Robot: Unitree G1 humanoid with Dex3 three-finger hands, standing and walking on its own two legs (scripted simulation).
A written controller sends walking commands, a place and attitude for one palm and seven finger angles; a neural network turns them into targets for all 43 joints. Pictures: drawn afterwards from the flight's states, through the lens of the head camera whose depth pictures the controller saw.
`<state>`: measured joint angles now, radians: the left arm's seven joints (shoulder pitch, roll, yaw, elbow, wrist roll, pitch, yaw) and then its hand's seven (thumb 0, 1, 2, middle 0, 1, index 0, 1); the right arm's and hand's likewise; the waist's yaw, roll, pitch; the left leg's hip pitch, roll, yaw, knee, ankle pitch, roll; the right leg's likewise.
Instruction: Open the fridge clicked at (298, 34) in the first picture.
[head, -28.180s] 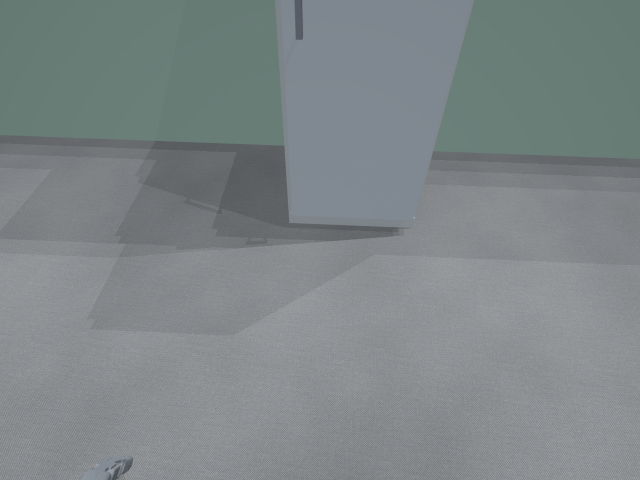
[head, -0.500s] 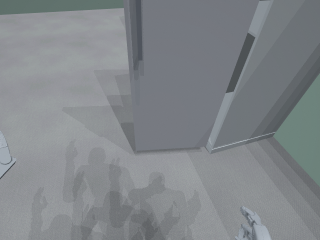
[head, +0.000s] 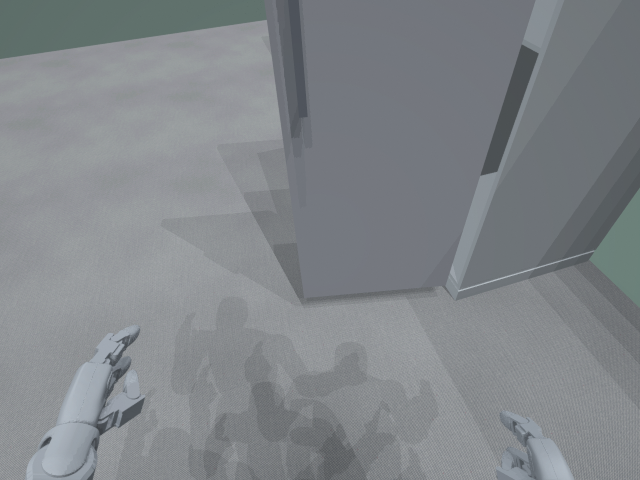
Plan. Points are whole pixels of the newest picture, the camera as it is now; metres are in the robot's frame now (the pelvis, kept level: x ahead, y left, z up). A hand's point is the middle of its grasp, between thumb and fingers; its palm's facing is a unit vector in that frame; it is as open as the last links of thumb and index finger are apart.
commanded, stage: let the arm hang, fingers relaxed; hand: left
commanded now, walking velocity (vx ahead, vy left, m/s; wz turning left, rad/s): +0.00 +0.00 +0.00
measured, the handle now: (294, 17) +0.81 +0.09 +0.25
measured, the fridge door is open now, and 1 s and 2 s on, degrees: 77 77 77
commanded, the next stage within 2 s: look to check the result in 0.96 s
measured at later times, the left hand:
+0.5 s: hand out of the picture -0.02 +0.23 -0.16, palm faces -0.01 -0.96 -0.29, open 7.3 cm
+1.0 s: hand out of the picture +0.08 +0.23 -0.15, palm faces -0.06 -0.95 -0.29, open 7.3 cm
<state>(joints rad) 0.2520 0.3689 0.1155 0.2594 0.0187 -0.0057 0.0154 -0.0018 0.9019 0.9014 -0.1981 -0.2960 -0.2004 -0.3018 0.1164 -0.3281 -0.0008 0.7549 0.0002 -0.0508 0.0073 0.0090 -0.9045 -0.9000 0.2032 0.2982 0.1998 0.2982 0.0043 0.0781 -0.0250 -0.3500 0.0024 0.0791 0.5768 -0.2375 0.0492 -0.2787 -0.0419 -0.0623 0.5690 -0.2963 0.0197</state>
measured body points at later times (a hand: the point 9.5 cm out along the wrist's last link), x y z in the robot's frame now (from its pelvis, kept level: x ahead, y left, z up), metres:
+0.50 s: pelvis -0.01 +0.00 +0.01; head -0.01 +0.00 +0.46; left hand -0.02 +0.28 -0.14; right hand +0.00 -0.27 -0.14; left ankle +0.04 +0.09 -0.73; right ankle +0.00 -0.13 -0.73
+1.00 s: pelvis +0.01 +0.00 +0.02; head +0.02 +0.00 +0.47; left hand +0.09 +0.28 -0.13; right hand +0.08 -0.30 -0.11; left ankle +0.04 +0.09 -0.73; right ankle +0.00 -0.13 -0.73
